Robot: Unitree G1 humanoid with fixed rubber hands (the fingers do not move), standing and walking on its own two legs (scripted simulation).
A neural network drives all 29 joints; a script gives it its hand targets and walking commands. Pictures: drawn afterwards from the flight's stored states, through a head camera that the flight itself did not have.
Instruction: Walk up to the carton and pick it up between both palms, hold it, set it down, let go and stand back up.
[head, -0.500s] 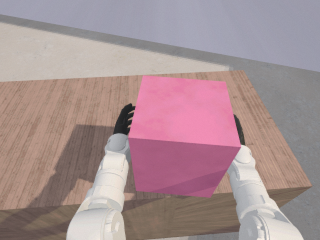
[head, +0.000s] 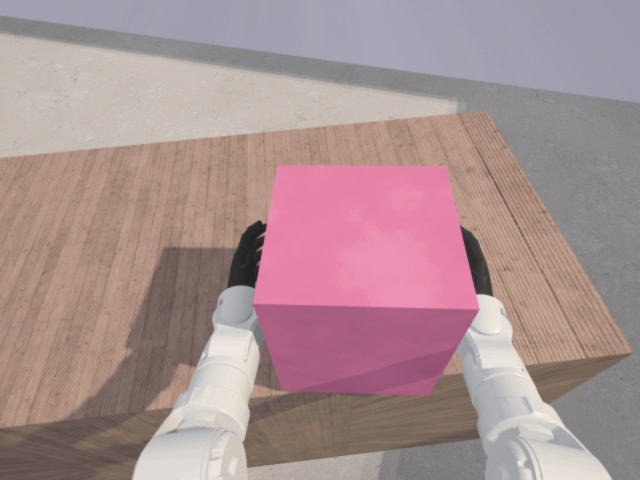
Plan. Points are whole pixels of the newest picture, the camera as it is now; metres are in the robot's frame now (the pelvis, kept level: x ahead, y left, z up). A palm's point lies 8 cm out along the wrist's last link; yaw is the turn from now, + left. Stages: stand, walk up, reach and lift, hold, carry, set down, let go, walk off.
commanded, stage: set down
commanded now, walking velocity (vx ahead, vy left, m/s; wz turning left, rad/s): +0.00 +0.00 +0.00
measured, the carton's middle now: (357, 287) +0.38 +0.01 +0.01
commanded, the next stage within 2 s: none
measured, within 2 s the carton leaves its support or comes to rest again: rests again in 0.12 s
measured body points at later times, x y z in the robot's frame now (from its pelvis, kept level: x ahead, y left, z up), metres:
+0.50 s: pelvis -0.04 +0.01 -0.01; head +0.03 +0.01 +0.43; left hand +0.41 +0.18 +0.06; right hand +0.42 -0.14 +0.04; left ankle +0.00 +0.13 -0.75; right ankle -0.03 -0.10 -0.75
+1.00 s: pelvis -0.04 +0.00 -0.01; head +0.02 +0.00 +0.44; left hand +0.40 +0.21 +0.11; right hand +0.43 -0.20 +0.10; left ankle +0.00 +0.14 -0.75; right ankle -0.03 -0.10 -0.75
